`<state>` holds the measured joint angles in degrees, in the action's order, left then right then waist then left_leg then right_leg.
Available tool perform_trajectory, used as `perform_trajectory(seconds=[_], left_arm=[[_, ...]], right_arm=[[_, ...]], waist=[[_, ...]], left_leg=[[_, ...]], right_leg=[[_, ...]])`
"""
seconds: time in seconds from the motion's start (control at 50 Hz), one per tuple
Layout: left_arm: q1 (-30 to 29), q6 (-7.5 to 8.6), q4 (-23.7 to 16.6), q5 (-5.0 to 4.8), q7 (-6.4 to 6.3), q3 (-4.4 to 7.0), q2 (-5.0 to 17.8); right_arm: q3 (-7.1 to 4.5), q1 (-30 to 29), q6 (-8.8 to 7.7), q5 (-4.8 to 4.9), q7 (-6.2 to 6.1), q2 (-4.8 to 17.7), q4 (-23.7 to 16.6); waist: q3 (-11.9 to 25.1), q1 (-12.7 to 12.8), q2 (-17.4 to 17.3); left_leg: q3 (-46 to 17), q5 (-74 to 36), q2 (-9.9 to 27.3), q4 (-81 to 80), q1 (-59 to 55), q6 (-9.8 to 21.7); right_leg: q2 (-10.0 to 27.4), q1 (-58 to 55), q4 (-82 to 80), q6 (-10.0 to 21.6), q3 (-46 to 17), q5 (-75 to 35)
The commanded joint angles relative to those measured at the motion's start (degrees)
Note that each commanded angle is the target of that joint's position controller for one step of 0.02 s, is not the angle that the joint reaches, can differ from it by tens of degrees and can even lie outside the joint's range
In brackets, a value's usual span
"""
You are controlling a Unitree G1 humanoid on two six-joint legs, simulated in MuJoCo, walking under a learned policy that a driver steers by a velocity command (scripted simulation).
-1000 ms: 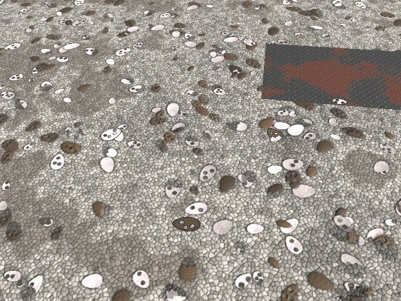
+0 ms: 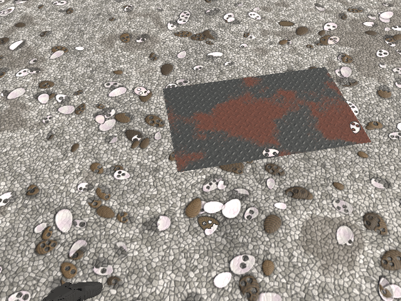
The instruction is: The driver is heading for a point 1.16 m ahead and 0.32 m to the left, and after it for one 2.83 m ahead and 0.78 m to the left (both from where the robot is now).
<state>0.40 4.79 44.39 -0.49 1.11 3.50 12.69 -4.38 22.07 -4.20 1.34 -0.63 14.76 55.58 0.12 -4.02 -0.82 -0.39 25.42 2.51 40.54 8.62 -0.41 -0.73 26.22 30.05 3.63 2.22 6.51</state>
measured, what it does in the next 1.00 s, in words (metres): walks ahead: left foot, then right foot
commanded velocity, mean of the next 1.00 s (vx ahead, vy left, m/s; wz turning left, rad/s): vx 0.50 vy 0.00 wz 0.08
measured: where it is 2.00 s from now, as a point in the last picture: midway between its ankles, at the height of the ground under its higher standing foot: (181, 212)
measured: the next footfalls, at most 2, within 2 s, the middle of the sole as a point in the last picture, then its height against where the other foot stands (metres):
left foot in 0.48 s outside the picture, level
right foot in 0.98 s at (227, 225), level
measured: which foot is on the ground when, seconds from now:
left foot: up 0.00-0.46, down 0.48-0.98, up 1.00-1.00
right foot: down 0.00-0.50, up 0.52-0.96, down 0.98-1.00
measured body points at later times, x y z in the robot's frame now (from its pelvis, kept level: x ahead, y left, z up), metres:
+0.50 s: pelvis +0.29 +0.03 -0.01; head +0.32 +0.03 +0.44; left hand +0.23 +0.29 -0.15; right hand +0.52 -0.20 -0.09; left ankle +0.41 +0.12 -0.73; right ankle +0.09 -0.10 -0.71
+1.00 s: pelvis +0.56 +0.00 +0.00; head +0.59 +0.00 +0.45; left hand +0.77 +0.26 -0.08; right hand +0.56 -0.28 -0.14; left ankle +0.41 +0.12 -0.72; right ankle +0.69 -0.11 -0.73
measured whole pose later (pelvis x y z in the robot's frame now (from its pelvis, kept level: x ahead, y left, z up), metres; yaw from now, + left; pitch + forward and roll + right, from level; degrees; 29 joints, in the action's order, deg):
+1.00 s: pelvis +0.56 +0.00 +0.00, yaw +8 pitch +2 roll +1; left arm -1.6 6.5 47.8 -0.5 0.8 3.2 13.8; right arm -4.3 23.0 -3.1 1.1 -1.0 15.3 56.1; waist -0.5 -4.8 0.3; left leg -5.0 25.2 -1.2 27.1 3.0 0.7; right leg 1.1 26.2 27.1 0.9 -1.4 3.1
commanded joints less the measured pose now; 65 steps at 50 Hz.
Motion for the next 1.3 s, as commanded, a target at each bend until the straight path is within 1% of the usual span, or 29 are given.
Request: perform_trajectory(seconds=[0.02, 0.06, 0.1, 0.14, 0.2, 0.28, 0.38, 0.42, 0.46, 0.48, 0.5, 0.52, 0.54, 0.56, 0.6, 0.64, 0.72, 0.82, 0.9, 0.96, 0.98, 1.0, 1.02, 1.04, 1.06, 1.1, 1.14, 1.2, 1.3], left_arm=[[21.18, -0.34, 3.06, -0.19, -0.54, 3.15, 10.76], [13.20, -0.19, 1.54, 0.33, -0.22, 1.97, 7.10], [10.73, 0.30, 1.91, 0.80, 0.07, 1.38, 5.31], [12.24, 0.86, 3.24, 0.44, -0.06, 1.63, 6.30], [14.85, 0.89, 5.11, 0.13, -0.88, 1.96, 8.05], [19.09, 0.80, 7.44, -0.33, -1.32, 1.82, 8.92], [23.73, -0.32, 10.83, -0.72, -1.74, 2.16, 10.10], [23.14, -0.98, 11.16, -0.66, -1.99, 2.44, 10.88], [21.65, -1.69, 10.93, -0.41, -2.04, 2.28, 10.75], [21.27, -1.75, 9.79, 0.29, -2.08, 1.53, 9.29], [28.26, -0.63, 9.50, 0.36, -1.32, -0.68, 2.53], [26.42, 0.77, 10.46, -0.23, -0.84, -0.12, 5.18], [20.71, 1.61, 8.54, -1.75, -0.64, 1.14, 9.42], [16.83, 1.86, 7.66, -2.11, -0.97, 1.16, 9.58], [15.90, 0.92, 7.62, -0.84, -1.84, 1.73, 7.93], [17.71, -0.41, 8.25, -0.55, -2.04, 1.49, 5.17], [9.43, -0.58, 5.06, 0.65, -2.28, 1.77, 5.67], [-1.00, 0.25, 2.36, 0.14, -1.28, 0.95, 4.46], [-5.43, 1.17, 0.48, -0.47, -0.23, 0.86, 6.38], [1.56, 2.01, 2.08, -0.54, -0.27, 2.07, 9.61], [9.94, 2.32, 4.21, 0.05, -0.70, 3.31, 12.28], [19.85, 2.27, 5.40, 0.58, -1.17, 4.34, 16.56], [21.27, 1.49, 6.41, 0.76, -0.76, 4.78, 19.12], [18.68, 1.50, 5.05, 0.62, -0.63, 3.09, 12.45], [15.11, 1.56, 4.29, 0.35, -0.74, 2.14, 9.25], [9.42, 1.49, 4.12, 0.84, -0.63, 1.34, 6.95], [7.50, 1.66, 4.44, 1.53, -0.89, 1.18, 6.32], [6.60, 1.49, 5.17, 1.72, -1.94, 1.92, 8.93], [6.03, -0.89, 4.87, 0.64, -3.93, 2.44, 11.55]], right_arm=[[-0.78, -2.10, -3.36, 0.89, 0.61, 7.24, -5.61], [-0.96, -7.60, -3.42, 0.34, 0.26, 6.94, -6.41], [-1.19, -7.36, -2.27, -0.40, -0.11, 5.41, -6.29], [-0.90, -7.94, -1.27, -0.55, -0.19, 3.63, -6.62], [-0.41, -13.80, -0.85, -1.26, 0.05, 2.52, -8.66], [0.53, -22.60, -1.00, -0.63, 1.19, 1.47, -10.78], [0.82, -29.26, -1.31, -0.19, 2.81, 2.95, -13.66], [0.42, -27.39, -1.53, -0.18, 3.15, 4.39, -13.47], [-1.42, -15.62, -1.57, -0.43, 2.84, 7.81, -10.01], [-2.55, -4.64, -1.53, -1.11, 2.38, 11.07, -7.34], [-3.67, 2.02, -1.24, -1.31, 2.30, 15.67, -5.67], [-2.15, 2.41, -0.86, -0.78, 2.25, 10.95, -5.51], [-1.35, -3.21, -0.89, -0.48, 2.03, 8.94, -6.26], [-0.88, -8.24, -0.96, -0.76, 1.88, 7.58, -7.50], [0.00, -12.95, -1.56, -1.86, 2.18, 4.70, -7.65], [0.05, -12.77, -1.89, -1.73, 2.39, 4.44, -6.87], [-0.60, -8.54, -1.79, -1.24, 1.11, 7.47, -4.98], [-1.00, -3.70, -1.15, -0.28, 0.09, 8.80, -3.17], [-1.37, -1.10, -0.34, 0.32, -0.44, 9.05, -2.06], [-1.77, -2.58, 0.45, 0.23, -0.73, 9.47, -2.65], [-1.01, -2.95, 0.49, -0.10, -0.59, 7.15, -3.36], [0.27, -2.37, 0.57, -1.44, -0.50, 3.33, -5.19], [1.11, 4.34, -0.39, 0.39, -0.36, -0.09, -6.83], [-0.33, 2.14, -0.62, 1.30, -0.49, 6.46, -5.61], [-1.10, -2.35, -0.57, 1.52, -0.45, 8.75, -6.63], [-1.44, -4.93, 0.08, 0.61, -0.66, 6.95, -7.06], [-1.62, -4.93, 1.23, 0.78, -0.32, 4.94, -7.77], [-1.52, -6.39, 2.48, -0.20, -0.45, 3.47, -10.32], [-0.87, -11.87, 3.04, -0.62, 1.83, 3.27, -13.82]], waist=[[12.97, 10.28, 11.66], [4.19, 7.54, 5.68], [1.69, 4.44, 6.00], [0.79, 3.48, 5.19], [-0.70, 4.22, 3.78], [-2.67, 6.81, 3.91], [-4.49, 7.87, 3.62], [-2.79, 6.15, 4.72], [4.56, -0.02, 5.18], [12.37, -3.96, 2.30], [21.75, -2.33, -11.28], [23.79, -3.17, -11.21], [14.37, -2.30, -8.57], [8.34, -0.64, -4.05], [2.46, 3.32, -2.89], [1.72, 4.94, -3.84], [-1.47, 3.91, -2.23], [-2.93, 1.05, -2.72], [-3.45, 0.65, -3.34], [-0.20, 5.17, -4.76], [5.64, 8.65, -3.27], [15.41, 11.63, 5.17], [20.32, 7.61, 23.40], [15.40, 8.75, 14.78], [8.76, 8.78, 10.30], [2.75, 5.95, 6.22], [0.30, 4.12, 7.41], [-0.82, 2.11, 5.72], [2.31, 3.70, 6.41]], left_leg=[[-5.15, 3.51, 0.28, 34.22, 39.98, 2.06], [-3.14, -6.30, 4.54, 28.82, 37.00, 2.58], [-3.44, -10.43, 6.30, 23.87, 31.20, 2.23], [-2.80, -13.01, 6.45, 20.02, 30.99, 1.43], [-2.02, -22.08, 5.72, 9.08, 32.40, 0.39], [0.51, -32.99, 2.67, -4.71, 27.02, 1.06], [-0.45, -28.65, 1.73, -11.05, 29.63, 3.20], [0.73, -23.69, 0.26, -12.18, 25.40, 4.48], [3.77, -22.87, -3.09, -13.27, 7.63, 7.06], [-3.36, -27.00, 3.56, -10.02, -10.95, 10.23], [-29.87, -16.08, 17.95, -14.02, -33.90, 20.03], [-40.64, -11.12, 19.49, -21.09, -34.67, 19.89], [-32.79, -9.31, 17.84, -22.60, -26.76, 17.00], [-25.70, -12.40, 15.79, -24.44, -17.09, 15.40], [-16.87, -19.25, 11.81, -28.52, -3.13, 13.54], [-13.33, -20.95, 10.47, -31.38, 1.75, 13.79], [-10.35, -24.61, 9.38, -33.96, 2.42, 14.36], [-7.53, -23.03, 6.88, -32.75, 2.95, 12.13], [-11.66, -20.22, 9.41, -27.99, -2.00, 11.50], [-13.45, -25.28, 9.00, -20.24, -2.43, 9.49], [-11.25, -27.76, 5.24, -10.12, 1.24, 7.78], [-6.23, -13.69, -0.08, 8.47, 11.10, 5.28], [-3.41, 9.63, -5.99, 24.43, 30.45, 2.94], [-8.12, 7.67, -2.04, 31.68, 35.36, 2.94], [-7.23, 2.09, 0.11, 32.39, 36.90, 3.39], [-6.27, -5.73, 3.90, 28.87, 32.95, 2.79], [-5.57, -8.28, 5.22, 26.50, 28.80, 2.13], [-3.14, -10.23, 3.65, 19.81, 28.35, -0.23], [1.77, -24.15, 1.41, 1.68, 20.27, -0.33]], right_leg=[[21.51, -44.09, -13.49, 14.49, -36.42, 12.42], [16.29, -29.24, -17.08, 11.13, -23.82, 7.03], [13.70, -21.14, -19.96, 9.95, -18.14, -1.16], [13.36, -18.96, -21.29, 10.44, -14.74, -7.78], [12.30, -18.61, -21.75, 9.77, -10.21, -14.47], [10.18, -17.53, -22.94, 7.72, -6.11, -11.36], [14.81, -28.99, -19.26, 7.01, -7.32, -13.63], [15.45, -31.93, -15.31, 5.88, -7.10, -22.10], [12.33, -29.96, -1.73, 3.94, -4.41, -38.05], [9.36, -18.84, 13.33, 2.18, -2.50, -28.08], [-0.75, 5.38, 36.78, -2.38, -0.91, 2.58], [-1.57, 12.34, 44.35, -1.68, -8.96, 25.92], [1.80, 17.25, 46.90, -0.89, -8.95, 22.99], [4.90, 16.39, 44.55, -0.62, -7.11, 17.59], [8.48, 10.27, 37.54, -0.85, -6.58, 11.63], [9.12, 6.74, 34.15, -1.39, -6.10, 9.88], [9.14, 11.64, 21.23, -3.60, -5.48, -0.93], [4.90, 6.06, 4.12, -5.08, -4.00, -12.27], [4.08, 4.10, -2.12, -4.64, -5.85, -9.26], [2.94, -7.21, -5.01, -2.73, -4.73, -3.09], [4.77, -19.72, -4.31, -0.59, -5.91, -2.63], [15.91, -36.18, -3.06, 2.42, -16.79, -1.20], [26.03, -49.12, -10.82, 10.12, -41.34, 11.91], [23.93, -44.58, -13.27, 8.74, -40.66, 19.80], [22.05, -37.42, -13.96, 6.27, -31.28, 18.02], [18.02, -25.66, -17.00, 5.03, -20.42, 7.66], [16.20, -19.83, -19.22, 4.98, -12.85, -3.69], [16.05, -17.21, -16.89, 6.40, -2.95, -34.10], [14.13, -18.36, -15.17, 5.64, 6.18, -33.18]])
